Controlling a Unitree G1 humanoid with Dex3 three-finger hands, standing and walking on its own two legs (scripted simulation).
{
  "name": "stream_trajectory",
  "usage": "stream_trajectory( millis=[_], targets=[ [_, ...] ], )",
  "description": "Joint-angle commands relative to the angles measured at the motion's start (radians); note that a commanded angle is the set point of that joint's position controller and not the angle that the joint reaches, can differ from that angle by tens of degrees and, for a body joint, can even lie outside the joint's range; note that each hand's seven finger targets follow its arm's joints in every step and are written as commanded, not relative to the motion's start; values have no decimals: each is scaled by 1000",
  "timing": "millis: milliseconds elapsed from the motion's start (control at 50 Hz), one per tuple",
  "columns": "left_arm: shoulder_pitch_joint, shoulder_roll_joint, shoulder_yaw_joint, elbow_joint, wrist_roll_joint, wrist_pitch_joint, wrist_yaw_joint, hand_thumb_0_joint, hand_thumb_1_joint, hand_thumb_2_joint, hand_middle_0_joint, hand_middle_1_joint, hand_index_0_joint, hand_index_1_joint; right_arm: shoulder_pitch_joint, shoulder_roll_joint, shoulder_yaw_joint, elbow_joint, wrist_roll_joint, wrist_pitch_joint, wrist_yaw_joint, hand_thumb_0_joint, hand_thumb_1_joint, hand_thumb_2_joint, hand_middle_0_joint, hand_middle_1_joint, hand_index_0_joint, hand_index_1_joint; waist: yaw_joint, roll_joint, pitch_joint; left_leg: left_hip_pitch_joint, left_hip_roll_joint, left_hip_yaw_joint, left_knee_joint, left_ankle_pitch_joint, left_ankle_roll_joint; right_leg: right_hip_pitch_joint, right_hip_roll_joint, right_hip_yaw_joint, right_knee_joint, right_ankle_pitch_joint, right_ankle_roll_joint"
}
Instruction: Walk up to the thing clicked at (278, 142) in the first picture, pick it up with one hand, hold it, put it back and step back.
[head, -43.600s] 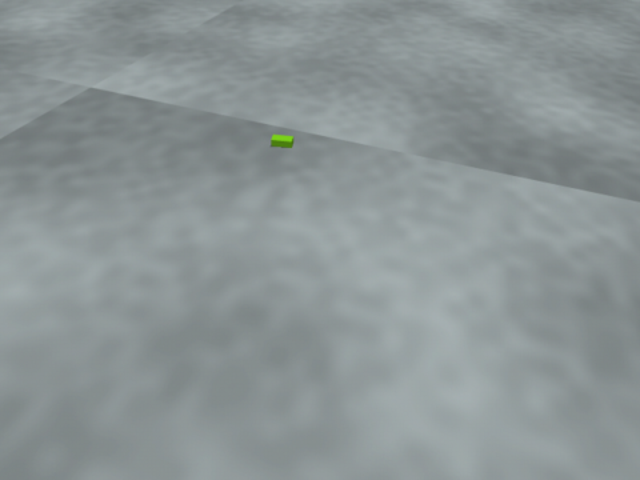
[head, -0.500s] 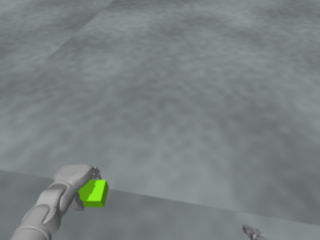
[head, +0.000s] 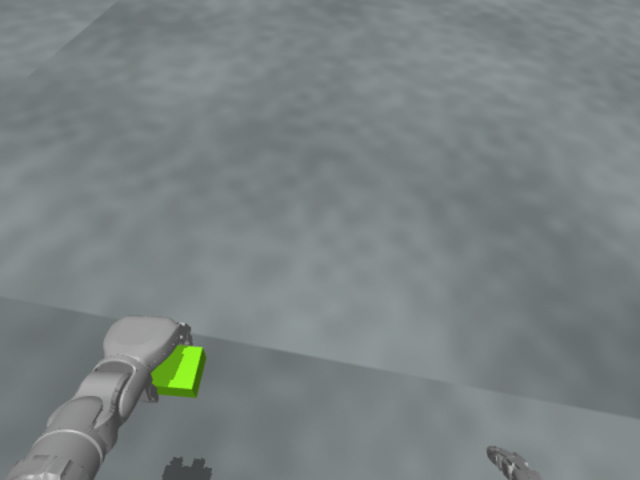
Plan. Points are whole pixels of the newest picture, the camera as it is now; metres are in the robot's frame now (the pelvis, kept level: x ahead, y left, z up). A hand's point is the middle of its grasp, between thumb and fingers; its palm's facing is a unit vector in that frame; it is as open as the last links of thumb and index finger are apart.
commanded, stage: crouch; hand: left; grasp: from above
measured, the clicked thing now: (158, 368) +0.32 +0.22 -0.12
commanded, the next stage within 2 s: lower in 1.56 s
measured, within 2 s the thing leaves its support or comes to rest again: neither
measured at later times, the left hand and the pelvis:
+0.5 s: hand (182, 382) +0.37 +0.25 -0.34, palm faces -0.46 +0.06 -0.89, open 8.8 cm; pelvis -0.05 +0.02 -0.20, yaw -1 degrees
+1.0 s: hand (196, 390) +0.40 +0.26 -0.49, palm faces -0.46 +0.02 -0.89, open 8.8 cm; pelvis -0.06 +0.01 -0.32, yaw -3 degrees
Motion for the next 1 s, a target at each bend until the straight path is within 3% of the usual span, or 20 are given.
stream_trajectory(
  millis=[0,100,140,200,260,280,340,400,460,560,600,640,680,700,720,760,820,860,960,980],
  targets=[
    [-426,151,70,-54,45,3,149,0,788,526,-1113,-513,-1145,-483,67,-149,-75,-60,-23,-26,11,0,-903,-900,199,300,199,300,-52,45,-395,3,-50,35,160,210,30,-124,41,-25,94,196,-46],
    [-506,167,75,93,53,29,191,0,749,499,-1082,-496,-1114,-465,99,-160,-82,-32,-37,-53,12,0,-902,-900,199,300,199,300,-66,42,-478,-236,-49,18,321,129,40,-289,45,-43,264,116,-49],
    [-524,202,103,121,54,40,206,0,736,530,-1077,-494,-1104,-469,109,-167,-88,-22,-45,-66,7,0,-900,-899,199,299,199,299,-64,81,-519,-288,-45,8,378,89,36,-385,47,-51,332,75,-56],
    [-602,211,111,108,50,49,216,0,721,495,-1068,-457,-1095,-432,132,-176,-91,-7,-57,-84,0,0,-898,-897,199,299,200,299,-87,107,-610,-350,-35,-19,462,55,36,-500,45,-62,439,43,-59],
    [-631,257,144,94,47,54,213,0,713,496,-1064,-458,-1090,-434,134,-180,-92,-3,-64,-99,0,0,-900,-898,199,299,200,299,-80,151,-696,-395,-29,-35,534,58,31,-589,39,-72,539,30,-65],
    [-641,294,165,101,54,55,214,0,693,526,-1068,-441,-1083,-428,137,-187,-96,0,-65,-100,-1,0,-899,-899,199,299,200,299,-77,146,-704,-420,-29,-39,547,37,29,-605,41,-73,558,11,-66],
    [-646,298,177,143,60,59,211,0,678,555,-1050,-465,-1066,-451,137,-184,-86,0,-73,-111,3,0,-897,-898,200,299,200,299,-89,142,-690,-530,-35,-47,590,-66,29,-685,40,-80,621,-68,-69],
    [-740,332,189,154,55,45,198,0,680,526,-1033,-476,-1059,-452,145,-191,-81,5,-79,-125,10,0,-895,-897,200,299,200,299,-122,154,-677,-618,-34,-66,645,-163,33,-796,37,-85,678,-143,-69],
    [-715,315,183,216,45,21,185,0,695,494,-1045,-441,-1072,-415,157,-193,-75,9,-82,-141,23,0,-895,-897,200,299,200,299,-141,120,-667,-699,-42,-63,712,-228,41,-857,36,-88,719,-196,-70],
    [-829,371,209,154,57,-32,190,0,751,559,-1085,-482,-1111,-457,186,-197,-63,35,-96,-166,47,0,-896,-897,200,299,200,299,-159,187,-780,-744,-48,-48,841,-173,41,-927,34,-93,823,-150,-71],
    [-820,370,209,195,74,-43,201,0,796,565,-1108,-501,-1139,-470,194,-205,-56,43,-103,-171,60,0,-896,-898,200,299,200,299,-174,207,-748,-747,-43,-70,864,-157,32,-995,26,-106,869,-144,-71],
    [-810,409,234,251,101,-44,221,0,734,577,-1086,-464,-1105,-446,197,-218,-52,52,-109,-174,68,0,-898,-899,200,299,200,299,-165,240,-758,-747,-43,-67,897,-133,28,-1034,22,-104,906,-128,-72],
    [-905,461,261,165,119,-61,240,0,694,544,-1059,-457,-1082,-436,207,-211,-50,62,-118,-173,78,0,-903,-901,200,299,200,299,-161,298,-818,-750,-48,-43,940,-107,30,-1032,30,-103,938,-101,-77],
    [-822,440,259,286,131,-45,246,0,700,531,-1064,-438,-1086,-417,208,-224,-47,60,-120,-176,84,0,-901,-901,200,299,200,299,-162,284,-784,-755,-45,-53,950,-85,26,-1060,22,-108,957,-93,-74],
    [-888,451,265,201,130,-53,254,0,710,522,-1066,-430,-1089,-408,209,-216,-46,63,-125,-176,92,0,-898,-899,200,299,200,299,-169,309,-798,-764,-44,-50,967,-71,26,-1069,25,-115,978,-82,-76],
    [-870,467,275,244,140,-47,261,0,715,555,-1086,-430,-1099,-418,210,-216,-46,68,-129,-175,100,0,-903,-902,200,299,200,299,-162,296,-815,-789,-48,-27,1010,-56,36,-1055,34,-112,986,-59,-75],
    [-847,449,270,293,133,-33,254,0,729,557,-1075,-458,-1096,-437,212,-225,-47,59,-136,-178,116,0,-902,-901,200,299,200,299,-182,286,-773,-838,-47,-26,1035,-73,39,-1076,29,-116,1007,-64,-70],
    [-825,469,277,325,123,-22,246,0,717,546,-1080,-434,-1095,-420,198,-224,-48,51,-132,-174,122,0,-904,-902,200,299,200,299,-161,275,-775,-875,-49,-17,1051,-95,44,-1066,35,-117,1020,-80,-71],
    [-884,460,257,315,91,-37,213,0,766,533,-1109,-441,-1129,-422,191,-223,-46,56,-135,-174,136,0,-906,-902,200,300,200,300,-199,243,-734,-965,-47,-16,1115,-127,54,-1077,43,-120,1058,-89,-63],
    [-934,511,285,240,92,-54,211,0,760,548,-1114,-428,-1128,-415,209,-231,-51,70,-139,-170,135,0,-905,-902,200,299,200,299,-203,228,-767,-975,-46,-18,1137,-103,56,-1063,45,-123,1069,-63,-59]
  ],
)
